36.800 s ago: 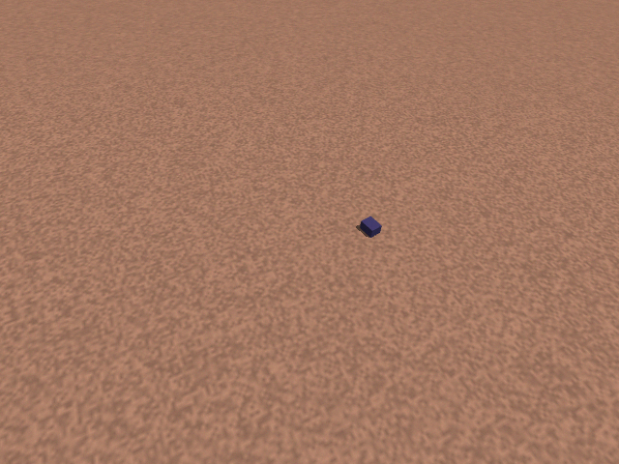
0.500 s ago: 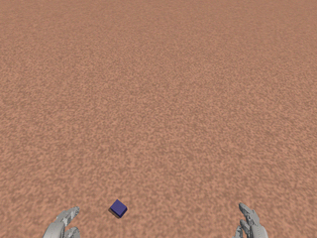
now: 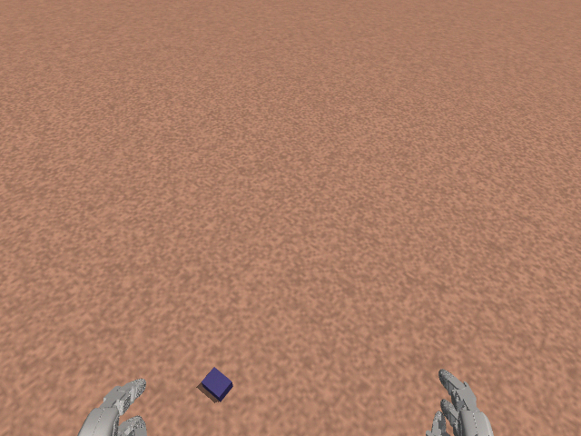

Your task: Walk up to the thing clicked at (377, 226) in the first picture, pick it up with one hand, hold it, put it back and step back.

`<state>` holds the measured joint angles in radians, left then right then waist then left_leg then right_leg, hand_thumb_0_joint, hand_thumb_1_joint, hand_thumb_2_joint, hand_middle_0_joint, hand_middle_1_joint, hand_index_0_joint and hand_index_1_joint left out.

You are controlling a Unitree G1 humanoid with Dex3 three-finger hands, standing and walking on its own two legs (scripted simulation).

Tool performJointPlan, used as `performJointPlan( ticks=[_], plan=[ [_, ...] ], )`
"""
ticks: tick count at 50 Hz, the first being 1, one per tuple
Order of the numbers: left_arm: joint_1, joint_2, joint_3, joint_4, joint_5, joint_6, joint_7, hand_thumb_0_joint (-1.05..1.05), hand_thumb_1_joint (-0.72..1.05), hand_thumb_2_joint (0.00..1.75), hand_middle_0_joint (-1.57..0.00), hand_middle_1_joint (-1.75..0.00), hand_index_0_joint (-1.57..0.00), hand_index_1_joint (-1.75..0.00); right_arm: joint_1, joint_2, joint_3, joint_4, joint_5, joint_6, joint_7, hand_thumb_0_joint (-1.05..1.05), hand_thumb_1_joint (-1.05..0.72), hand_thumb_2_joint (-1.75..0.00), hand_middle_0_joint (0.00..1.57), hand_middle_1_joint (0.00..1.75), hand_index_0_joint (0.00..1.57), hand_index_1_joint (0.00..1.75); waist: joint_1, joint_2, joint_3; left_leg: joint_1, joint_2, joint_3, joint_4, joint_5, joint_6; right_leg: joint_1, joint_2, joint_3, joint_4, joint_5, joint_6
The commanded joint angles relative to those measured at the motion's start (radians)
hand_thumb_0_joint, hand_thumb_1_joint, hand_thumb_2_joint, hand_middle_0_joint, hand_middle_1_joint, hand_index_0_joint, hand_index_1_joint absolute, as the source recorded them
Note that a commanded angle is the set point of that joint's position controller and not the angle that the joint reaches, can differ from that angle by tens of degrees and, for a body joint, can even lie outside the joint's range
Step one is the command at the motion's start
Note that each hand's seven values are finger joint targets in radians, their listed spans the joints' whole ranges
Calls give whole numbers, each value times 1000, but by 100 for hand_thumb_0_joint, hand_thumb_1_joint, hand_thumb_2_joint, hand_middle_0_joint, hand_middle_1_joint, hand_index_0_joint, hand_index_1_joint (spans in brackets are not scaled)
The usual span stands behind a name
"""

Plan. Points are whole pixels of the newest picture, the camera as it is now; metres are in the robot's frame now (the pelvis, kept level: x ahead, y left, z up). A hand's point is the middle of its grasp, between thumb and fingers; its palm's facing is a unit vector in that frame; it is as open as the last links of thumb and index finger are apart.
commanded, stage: home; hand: left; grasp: from above
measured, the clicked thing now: (217, 384) +0.44 +0.20 -0.69
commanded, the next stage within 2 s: stand in 0.64 s
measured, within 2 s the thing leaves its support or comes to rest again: neither
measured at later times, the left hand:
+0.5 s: hand out of the picture +0.16 +0.18 -0.05, palm faces +0.04 -0.98 -0.19, open 7.4 cm
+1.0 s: hand out of the picture +0.11 +0.23 -0.10, palm faces +0.01 -0.95 -0.33, open 7.4 cm
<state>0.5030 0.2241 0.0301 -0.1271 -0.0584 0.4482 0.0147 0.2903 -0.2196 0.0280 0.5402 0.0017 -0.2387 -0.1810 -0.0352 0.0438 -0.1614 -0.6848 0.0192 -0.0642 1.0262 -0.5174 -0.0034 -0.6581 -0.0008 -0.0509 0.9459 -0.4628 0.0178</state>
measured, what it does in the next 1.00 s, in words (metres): stands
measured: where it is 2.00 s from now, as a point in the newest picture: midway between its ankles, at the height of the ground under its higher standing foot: outside the picture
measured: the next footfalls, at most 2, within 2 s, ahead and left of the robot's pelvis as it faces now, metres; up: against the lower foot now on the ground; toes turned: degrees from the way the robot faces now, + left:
none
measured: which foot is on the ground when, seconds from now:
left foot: down 0.00-1.00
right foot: down 0.00-1.00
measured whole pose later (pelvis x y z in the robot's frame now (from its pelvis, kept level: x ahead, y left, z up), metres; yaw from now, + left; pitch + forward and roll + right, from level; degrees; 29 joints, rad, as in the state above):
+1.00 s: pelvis -0.01 +0.00 +0.03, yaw +0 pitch +0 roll +0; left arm 0.22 0.29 0.04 0.69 0.04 0.06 0.02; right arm 0.19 -0.29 -0.04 0.85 -0.07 -0.04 -0.02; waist 0.02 -0.01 0.03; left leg -0.38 -0.02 -0.01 0.77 -0.40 0.01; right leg -0.40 -0.04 0.00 0.76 -0.37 0.03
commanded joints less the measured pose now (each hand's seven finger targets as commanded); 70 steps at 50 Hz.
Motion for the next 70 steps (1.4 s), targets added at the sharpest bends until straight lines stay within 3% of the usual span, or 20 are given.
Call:
performJointPlan(
  ticks=[1,4,9,10,29,36,37,38,39,41,42,44,46,48,53,55,60,62,64,70],
  plan=[
    [-8,105,62,-179,12,-48,12,0,90,90,-20,-30,-20,-30,-60,-129,-55,-160,3,-57,-11,0,-90,-90,20,30,20,30,-7,0,-90,85,-18,10,-170,288,12,75,23,-15,-136,228,-16],
    [-15,108,64,-181,10,-51,11,0,90,90,-20,-30,-20,-30,-68,-130,-54,-162,4,-55,-9,0,-90,-90,20,30,20,30,-4,11,-62,71,-15,3,-191,217,11,58,25,-17,-142,166,-17],
    [-5,114,70,-195,6,-50,10,0,90,90,-20,-30,-20,-30,-60,-128,-55,-165,5,-54,-9,0,-90,-90,20,30,20,30,-6,5,-94,74,-21,12,-167,270,14,82,22,-12,-140,218,-18],
    [-5,99,54,-193,9,-48,10,0,90,90,-20,-30,-20,-30,-61,-125,-51,-167,5,-54,-10,0,-90,-90,20,30,20,30,-6,4,-85,76,-19,12,-171,268,13,74,23,-14,-138,213,-18],
    [-29,101,55,-197,8,-46,9,0,90,90,-20,-30,-20,-30,-66,-131,-53,-170,8,-57,-9,0,-90,-90,20,30,20,30,-6,12,-53,58,-9,-7,-203,161,12,44,25,-16,-142,123,-17],
    [-7,108,63,-195,9,-43,11,0,90,90,-20,-30,-20,-30,-62,-127,-52,-171,8,-58,-12,0,-90,-90,20,30,20,30,-9,-2,-74,64,-19,15,-174,201,17,65,21,-10,-153,161,-15],
    [-312,200,60,156,117,-258,46,0,90,90,-20,-30,-20,-30,-123,-231,-90,80,-128,57,48,0,-90,-90,20,30,20,30,64,-40,169,99,33,-23,-277,343,53,197,-54,89,-183,154,-69],
    [-209,203,78,317,122,-324,40,0,90,90,-20,-30,-20,-30,-132,-244,-109,86,-123,98,78,0,-90,-90,20,30,20,30,68,-67,81,173,29,-14,-283,363,65,234,-59,126,-202,163,-96],
    [-201,208,74,360,124,-359,33,0,90,90,-20,-30,-20,-30,-111,-262,-115,55,-128,118,94,0,-90,-90,20,30,20,30,43,-49,64,198,26,-39,-273,357,66,221,-56,142,-217,194,-100],
    [-238,217,59,451,131,-398,26,0,90,90,-20,-30,-20,-30,-117,-230,-110,104,-93,132,127,0,-90,-90,20,30,20,30,54,-50,27,256,13,-26,-312,340,62,296,-81,153,-215,246,-95],
    [-265,209,59,498,122,-402,20,0,90,90,-20,-30,-20,-30,-116,-218,-105,125,-71,137,141,0,-90,-90,20,30,20,30,59,-64,49,273,8,-22,-340,302,60,285,-83,148,-245,217,-82],
    [-275,210,61,586,106,-413,19,0,90,90,-20,-30,-20,-30,-137,-221,-114,150,-56,145,154,0,-90,-90,20,30,20,30,71,-49,35,316,19,-37,-360,335,58,313,-81,132,-268,246,-66],
    [-306,212,59,678,110,-430,22,0,90,90,-20,-30,-20,-30,-150,-204,-114,190,-59,164,160,0,-90,-90,20,30,20,30,62,-90,74,327,9,-27,-388,266,57,309,-95,151,-338,191,-64],
    [-327,211,60,746,108,-447,21,0,90,90,-20,-30,-20,-30,-140,-210,-117,222,-61,174,161,0,-90,-90,20,30,20,30,56,-50,78,351,20,-39,-429,273,60,345,-92,139,-358,225,-53],
    [-312,213,57,901,98,-466,27,0,90,90,-20,-30,-20,-30,-133,-218,-120,304,-51,189,152,0,-90,-90,20,30,20,30,58,-37,88,468,38,-41,-485,466,47,420,-97,124,-411,414,-49],
    [-337,220,55,944,93,-465,29,0,90,90,-20,-30,-20,-30,-119,-221,-115,334,-47,196,148,0,-90,-90,20,30,20,30,45,-42,118,469,41,-41,-539,453,43,454,-98,127,-442,412,-48],
    [-339,229,49,1045,90,-461,32,0,90,90,-20,-30,-20,-30,-135,-241,-112,400,-38,206,142,0,-90,-90,20,30,20,30,50,-18,151,512,59,-55,-639,434,36,499,-96,115,-508,374,-38],
    [-338,221,43,1079,90,-457,30,0,90,90,-20,-30,-20,-30,-144,-250,-113,422,-38,209,141,0,-90,-90,20,30,20,30,53,-5,193,492,65,-68,-687,349,34,500,-87,111,-541,305,-33],
    [-337,224,42,1106,88,-458,28,0,90,90,-20,-30,-20,-30,-147,-253,-113,442,-35,208,141,0,-90,-90,20,30,20,30,55,-3,187,527,71,-66,-707,372,32,512,-92,114,-556,321,-31],
    [-348,236,39,1161,93,-462,25,0,90,90,-20,-30,-20,-30,-161,-251,-113,475,-34,216,148,0,-90,-90,20,30,20,30,52,-40,240,493,67,-63,-760,263,29,520,-95,117,-607,253,-25]
  ],
)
